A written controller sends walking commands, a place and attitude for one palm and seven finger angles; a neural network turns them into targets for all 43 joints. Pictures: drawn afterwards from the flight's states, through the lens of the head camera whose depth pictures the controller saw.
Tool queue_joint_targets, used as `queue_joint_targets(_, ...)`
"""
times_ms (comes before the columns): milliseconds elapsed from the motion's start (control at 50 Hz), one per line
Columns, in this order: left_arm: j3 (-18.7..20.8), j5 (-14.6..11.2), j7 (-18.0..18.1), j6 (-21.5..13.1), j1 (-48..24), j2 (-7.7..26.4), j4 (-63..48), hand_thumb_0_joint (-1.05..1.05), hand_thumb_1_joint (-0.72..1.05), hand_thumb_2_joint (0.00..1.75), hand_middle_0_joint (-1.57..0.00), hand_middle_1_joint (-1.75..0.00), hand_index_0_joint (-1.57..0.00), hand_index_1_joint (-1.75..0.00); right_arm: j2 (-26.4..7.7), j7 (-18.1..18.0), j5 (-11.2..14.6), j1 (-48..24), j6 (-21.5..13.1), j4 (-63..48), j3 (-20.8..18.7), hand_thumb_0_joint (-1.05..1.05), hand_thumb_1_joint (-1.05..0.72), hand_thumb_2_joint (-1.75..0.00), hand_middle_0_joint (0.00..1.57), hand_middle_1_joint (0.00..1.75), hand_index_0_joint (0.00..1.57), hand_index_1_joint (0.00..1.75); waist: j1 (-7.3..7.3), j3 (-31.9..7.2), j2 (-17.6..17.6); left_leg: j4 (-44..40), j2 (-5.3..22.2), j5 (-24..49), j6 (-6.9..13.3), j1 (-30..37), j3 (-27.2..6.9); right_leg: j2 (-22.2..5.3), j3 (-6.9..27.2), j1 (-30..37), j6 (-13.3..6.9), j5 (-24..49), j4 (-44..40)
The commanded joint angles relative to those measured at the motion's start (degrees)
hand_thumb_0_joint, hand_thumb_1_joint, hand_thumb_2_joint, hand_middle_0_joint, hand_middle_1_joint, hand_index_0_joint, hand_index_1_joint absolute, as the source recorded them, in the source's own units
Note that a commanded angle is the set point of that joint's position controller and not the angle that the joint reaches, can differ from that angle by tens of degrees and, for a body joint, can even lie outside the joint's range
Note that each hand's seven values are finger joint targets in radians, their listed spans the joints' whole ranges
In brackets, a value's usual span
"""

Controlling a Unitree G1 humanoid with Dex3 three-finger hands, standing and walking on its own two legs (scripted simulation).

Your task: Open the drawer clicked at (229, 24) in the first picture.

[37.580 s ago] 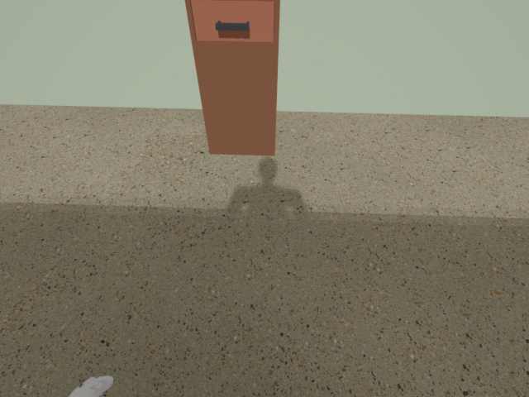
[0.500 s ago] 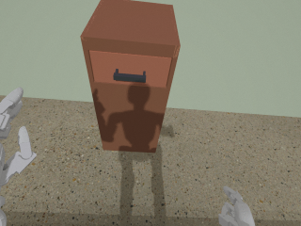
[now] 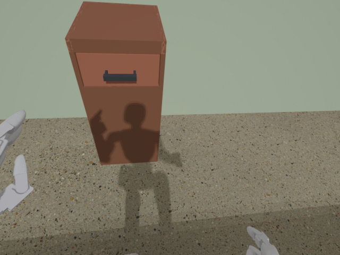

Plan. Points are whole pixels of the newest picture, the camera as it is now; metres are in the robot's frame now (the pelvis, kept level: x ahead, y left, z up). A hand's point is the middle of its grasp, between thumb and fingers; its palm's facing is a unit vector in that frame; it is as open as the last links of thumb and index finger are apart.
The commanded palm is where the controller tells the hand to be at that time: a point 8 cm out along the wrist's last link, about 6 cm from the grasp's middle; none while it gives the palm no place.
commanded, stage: stop stepping back and stand still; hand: left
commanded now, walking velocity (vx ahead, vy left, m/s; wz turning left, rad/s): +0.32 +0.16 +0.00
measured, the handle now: (120, 74) +0.80 +0.28 -0.03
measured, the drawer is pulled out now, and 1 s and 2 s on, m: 0.00 0.00 0.00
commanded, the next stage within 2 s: let the arm hang, fingers relaxed in 1.44 s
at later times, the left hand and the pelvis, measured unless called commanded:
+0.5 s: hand out of the picture +0.11 +0.25 +0.17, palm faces +0.42 -0.80 -0.42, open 7.4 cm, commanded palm +0.06 +0.29 +0.18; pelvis -0.06 +0.01 +0.00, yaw +1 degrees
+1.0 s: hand out of the picture +0.13 +0.29 +0.15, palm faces +0.35 -0.81 -0.47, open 7.4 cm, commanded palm +0.07 +0.33 +0.18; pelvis -0.06 +0.04 +0.00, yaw +1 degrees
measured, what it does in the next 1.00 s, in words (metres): steps on the spot: left foot, then left foot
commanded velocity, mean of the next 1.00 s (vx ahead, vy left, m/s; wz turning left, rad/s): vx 0.09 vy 0.00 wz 0.00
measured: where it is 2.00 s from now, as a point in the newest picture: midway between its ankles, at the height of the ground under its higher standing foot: outside the picture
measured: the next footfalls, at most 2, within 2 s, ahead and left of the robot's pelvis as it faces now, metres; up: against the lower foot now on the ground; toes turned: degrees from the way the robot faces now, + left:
left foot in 0.08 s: +0.04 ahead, +0.11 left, +0.00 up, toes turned +5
left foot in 0.60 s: +0.00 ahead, +0.17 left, +0.00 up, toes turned +7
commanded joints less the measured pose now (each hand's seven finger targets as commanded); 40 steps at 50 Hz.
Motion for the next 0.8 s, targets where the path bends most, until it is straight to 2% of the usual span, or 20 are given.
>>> queue_joint_targets(0, 2.6, 0.7, 2.0, -1.7, -7.8, 4.0, -2.7, 0.0, 0.9, 0.9, -0.2, -0.3, -0.2, -0.3, -7.5, -1.8, 0.6, -6.9, -3.8, -9.0, -2.4, 0.0, -0.9, -0.9, 0.2, 0.3, 0.2, 0.3, -1.55, 2.2, 1.7, -10.3, 1.5, 0.5, 1.6, 8.0, 1.6, -15.6, 6.0, -4.0, -2.7, 33.6, -4.7)
queue_joint_targets(40, 1.0, 0.9, 2.0, -1.8, -8.5, 3.4, -1.7, 0.0, 0.9, 0.9, -0.2, -0.3, -0.2, -0.3, -8.7, -2.0, 0.4, -5.0, -4.5, -8.7, -2.8, 0.0, -0.9, -0.9, 0.2, 0.3, 0.2, 0.3, -1.77, 2.3, 2.3, -20.4, 1.6, 4.8, 3.1, 15.7, 0.5, -13.5, 6.1, -6.2, 0.0, 26.7, -3.3)
queue_joint_targets(100, 1.5, 1.2, 2.0, -3.0, -9.2, 5.5, -5.1, 0.0, 0.9, 0.9, -0.2, -0.3, -0.2, -0.3, -10.7, -2.3, 0.9, -4.3, -5.0, -10.7, -3.7, 0.0, -0.9, -0.9, 0.2, 0.3, 0.2, 0.3, -1.04, -0.1, 9.0, -22.8, 10.1, 16.3, 6.6, 21.8, -10.0, -5.8, 1.5, -9.8, 4.6, 16.9, 4.9)
queue_joint_targets(140, 2.6, 1.4, 2.0, -4.0, -8.4, 6.5, -9.2, 0.0, 0.9, 0.9, -0.2, -0.3, -0.2, -0.3, -9.0, -2.1, -0.1, -3.7, -5.3, -10.4, -2.7, 0.0, -0.9, -0.9, 0.2, 0.3, 0.2, 0.3, -1.76, -1.7, 13.4, -24.9, 12.1, 23.6, 7.4, 23.3, -14.8, -3.0, -1.6, -12.2, 3.7, 4.8, 9.7)
queue_joint_targets(200, 4.2, 1.5, 2.5, -4.0, -6.7, 6.9, -12.4, 0.0, 0.9, 0.9, -0.2, -0.3, -0.2, -0.3, -9.2, -1.7, -0.4, -4.8, -6.4, -10.5, -3.2, 0.0, -0.9, -0.9, 0.2, 0.3, 0.2, 0.3, -1.11, -0.5, 13.4, -32.6, 14.8, -1.0, 8.0, 14.2, -16.1, -2.3, -2.0, -7.1, 3.1, -6.4, 13.2)
queue_joint_targets(260, 4.9, 1.7, 3.0, -3.0, -3.3, 5.2, -9.7, 0.0, 0.9, 0.9, -0.2, -0.3, -0.2, -0.3, -9.0, -1.6, -0.5, -6.3, -5.8, -11.2, -3.3, 0.0, -0.9, -0.9, 0.2, 0.3, 0.2, 0.3, -1.01, 2.8, 14.2, -33.8, 11.7, -21.3, 5.1, 1.5, -10.1, -1.9, -4.5, 2.0, 1.3, -4.1, 5.9)
queue_joint_targets(280, 5.5, 1.9, 3.1, -2.8, -2.8, 5.4, -8.0, 0.0, 0.9, 0.9, -0.2, -0.3, -0.2, -0.3, -9.0, -1.6, -0.7, -6.4, -5.1, -11.3, -3.5, 0.0, -0.9, -0.9, 0.2, 0.3, 0.2, 0.3, -0.98, 3.4, 11.3, -28.8, 9.1, -22.7, 3.9, -1.3, -7.6, -2.9, -2.2, 2.9, -0.1, -6.4, 2.2)
queue_joint_targets(300, 6.1, 1.8, 3.0, -2.6, -2.2, 5.8, -6.1, 0.0, 0.9, 0.9, -0.2, -0.3, -0.2, -0.3, -8.7, -1.6, -0.8, -6.6, -4.3, -11.5, -4.1, 0.0, -0.9, -0.9, 0.2, 0.3, 0.2, 0.3, -0.81, 3.7, 3.6, -16.8, 5.0, -21.1, 2.2, -3.1, -3.9, -7.4, 6.6, 0.3, -3.2, -15.2, -4.8)
queue_joint_targets(320, 5.7, 1.6, 2.8, -2.5, -2.6, 5.8, -4.2, 0.0, 0.9, 0.9, -0.2, -0.3, -0.2, -0.3, -7.8, -1.4, -0.4, -6.4, -3.5, -10.9, -4.3, 0.0, -0.9, -0.9, 0.2, 0.3, 0.2, 0.3, -0.71, 4.7, -9.7, 3.4, 1.1, -12.8, 0.5, -2.4, 0.5, -18.5, 24.8, -8.3, -8.6, -28.8, -16.5)
queue_joint_targets(340, 4.8, 1.0, 2.5, -2.8, -5.7, 5.1, -4.6, 0.0, 0.9, 0.9, -0.2, -0.3, -0.2, -0.3, -8.8, -1.4, -0.2, -7.0, -3.3, -10.1, -4.6, 0.0, -0.9, -0.9, 0.2, 0.3, 0.2, 0.3, -0.46, 7.5, -10.9, 16.5, 1.7, -10.0, 0.3, -6.2, -1.6, -23.6, 30.3, -10.8, -11.5, -24.2, -20.1)
queue_joint_targets(360, 5.3, 1.2, 2.2, -3.7, -7.9, 5.4, -5.0, 0.0, 0.9, 0.9, -0.2, -0.3, -0.2, -0.3, -9.2, -1.3, -0.5, -5.8, -3.6, -9.3, -4.4, 0.0, -0.9, -0.9, 0.2, 0.3, 0.2, 0.3, -1.92, 6.8, -5.3, 18.9, 3.1, -7.5, 0.4, -7.5, -2.8, -22.5, 25.3, -8.8, -10.8, -12.6, -18.3)
queue_joint_targets(400, 4.4, 1.5, 2.0, -4.2, -8.0, 4.0, -2.6, 0.0, 0.9, 0.9, -0.2, -0.3, -0.2, -0.3, -7.2, -1.1, -0.9, -4.2, -3.4, -9.2, -3.5, 0.0, -0.9, -0.9, 0.2, 0.3, 0.2, 0.3, -2.77, 3.2, -0.2, 9.6, 5.2, -5.5, 0.6, -4.2, -1.7, -19.6, 15.8, -6.5, -8.7, -4.9, -13.8)
queue_joint_targets(440, 1.9, 2.0, 1.9, -3.7, -7.6, 2.1, 0.0, 0.0, 0.9, 0.9, -0.2, -0.3, -0.2, -0.3, -6.8, -1.8, -0.8, -4.9, -3.2, -9.0, -3.2, 0.0, -0.9, -0.9, 0.2, 0.3, 0.2, 0.3, -2.14, 4.9, -1.9, -0.5, 5.5, -3.7, 1.3, 3.1, 0.4, -17.0, 9.9, -10.5, -7.0, -4.2, -13.4)
queue_joint_targets(520, -0.1, 2.1, 2.9, -3.1, -10.2, 1.8, -3.9, 0.0, 0.9, 0.9, -0.2, -0.3, -0.2, -0.3, -7.1, -3.2, -1.2, -5.0, -5.0, -9.4, -2.8, 0.0, -0.9, -0.9, 0.2, 0.3, 0.2, 0.3, -1.59, 3.3, 1.6, -20.0, 2.5, -0.6, 2.1, 17.5, 4.2, -12.7, 5.5, -10.1, -3.5, -3.2, -8.2)
queue_joint_targets(580, 1.5, 2.1, 3.5, -3.8, -11.9, 3.7, -10.3, 0.0, 0.9, 0.9, -0.2, -0.3, -0.2, -0.3, -9.3, -3.3, -0.8, -5.3, -5.1, -11.5, -3.5, 0.0, -0.9, -0.9, 0.2, 0.3, 0.2, 0.3, -1.24, 1.1, 15.6, -24.8, 13.8, 7.7, 7.1, 22.9, -12.0, -4.3, -1.9, -13.7, 3.2, 5.7, 7.9)
queue_joint_targets(600, 2.1, 2.0, 3.5, -3.7, -11.6, 4.9, -11.2, 0.0, 0.9, 0.9, -0.2, -0.3, -0.2, -0.3, -9.1, -3.1, -0.4, -5.3, -5.0, -12.0, -3.5, 0.0, -0.9, -0.9, 0.2, 0.3, 0.2, 0.3, -1.01, -0.7, 15.3, -24.7, 16.3, 14.6, 7.7, 23.5, -14.6, -3.4, -3.7, -12.9, 4.1, 4.7, 10.7)
queue_joint_targets(640, 3.6, 2.1, 2.9, -3.6, -7.3, 4.5, -10.3, 0.0, 0.9, 0.9, -0.2, -0.3, -0.2, -0.3, -8.2, -2.2, -0.2, -5.2, -5.4, -10.8, -3.2, 0.0, -0.9, -0.9, 0.2, 0.3, 0.2, 0.3, -0.74, 1.5, 15.5, -25.1, 13.5, 13.4, 6.2, 16.8, -8.2, -3.0, -4.1, -7.7, 3.6, 1.6, 6.9)
queue_joint_targets(680, 4.4, 2.2, 2.8, -3.6, -6.3, 4.5, -10.9, 0.0, 0.9, 0.9, -0.2, -0.3, -0.2, -0.3, -7.8, -1.6, 0.1, -5.2, -5.5, -11.0, -3.1, 0.0, -0.9, -0.9, 0.2, 0.3, 0.2, 0.3, -0.78, 1.6, 10.9, -21.1, 9.7, 14.4, 3.8, 14.1, -2.9, -4.2, -2.4, -3.8, 3.0, 13.7, 2.1)
queue_joint_targets(720, 4.7, 1.5, 2.6, -3.8, -4.8, 4.7, -9.2, 0.0, 0.9, 0.9, -0.2, -0.3, -0.2, -0.3, -7.0, -1.0, 0.3, -5.2, -5.3, -10.9, -3.3, 0.0, -0.9, -0.9, 0.2, 0.3, 0.2, 0.3, -1.45, -0.8, 1.6, -13.7, 5.6, 15.3, 1.2, 14.8, 1.0, -9.1, 4.1, -2.5, 0.8, 26.2, -0.7)
queue_joint_targets(780, 4.9, 1.1, 2.6, -3.5, -3.2, 3.7, -7.0, 0.0, 0.9, 0.9, -0.2, -0.3, -0.2, -0.3, -6.5, -0.7, 0.3, -5.1, -4.8, -10.6, -3.2, 0.0, -0.9, -0.9, 0.2, 0.3, 0.2, 0.3, -1.95, -3.4, 0.4, -14.6, 3.7, 14.0, 0.6, 16.7, 1.5, -11.1, 5.1, -0.7, -0.3, 34.2, -1.1)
